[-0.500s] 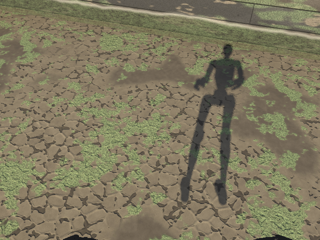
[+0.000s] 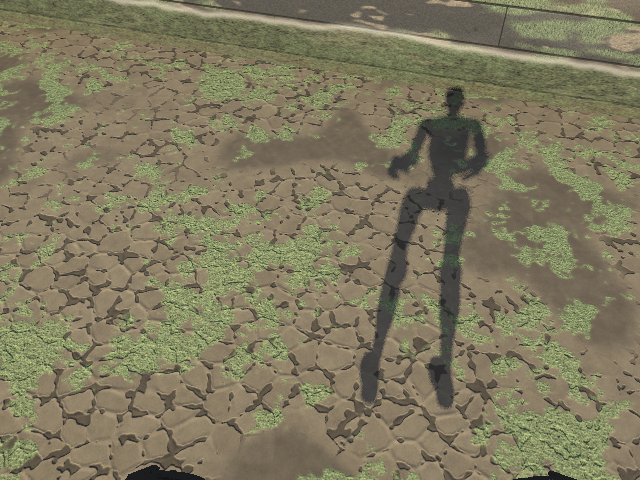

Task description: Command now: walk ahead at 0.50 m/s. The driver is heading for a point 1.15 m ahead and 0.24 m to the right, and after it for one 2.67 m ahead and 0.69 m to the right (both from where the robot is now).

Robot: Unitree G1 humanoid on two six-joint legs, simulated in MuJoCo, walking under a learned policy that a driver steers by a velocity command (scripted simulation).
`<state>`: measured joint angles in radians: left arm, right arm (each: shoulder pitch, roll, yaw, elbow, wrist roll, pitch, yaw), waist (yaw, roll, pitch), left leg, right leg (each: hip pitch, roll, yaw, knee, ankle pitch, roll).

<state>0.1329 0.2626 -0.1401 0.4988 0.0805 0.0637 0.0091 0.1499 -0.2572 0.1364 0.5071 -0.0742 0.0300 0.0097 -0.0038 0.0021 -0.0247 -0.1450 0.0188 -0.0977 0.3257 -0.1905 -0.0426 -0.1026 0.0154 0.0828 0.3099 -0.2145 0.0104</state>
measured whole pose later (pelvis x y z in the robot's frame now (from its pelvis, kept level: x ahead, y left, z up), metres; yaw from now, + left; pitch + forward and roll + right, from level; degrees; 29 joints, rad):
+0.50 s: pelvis +0.00 +0.00 +0.00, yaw +0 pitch +0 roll +0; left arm 0.14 0.27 -0.14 0.50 0.08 0.07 0.00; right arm 0.16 -0.26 0.14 0.50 -0.07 0.04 0.00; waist 0.00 0.00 -0.02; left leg -0.14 0.02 -0.10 0.32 -0.19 -0.05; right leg -0.09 0.02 0.09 0.30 -0.21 0.01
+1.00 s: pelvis +0.01 +0.00 +0.00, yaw +0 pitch +0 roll +0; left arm 0.29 0.28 -0.08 0.65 0.02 0.08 0.02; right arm 0.31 -0.28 0.07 0.64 -0.03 0.06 -0.02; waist 0.00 0.00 -0.03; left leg -0.08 0.03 -0.11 0.25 -0.17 -0.05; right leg -0.03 0.02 0.09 0.21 -0.19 0.00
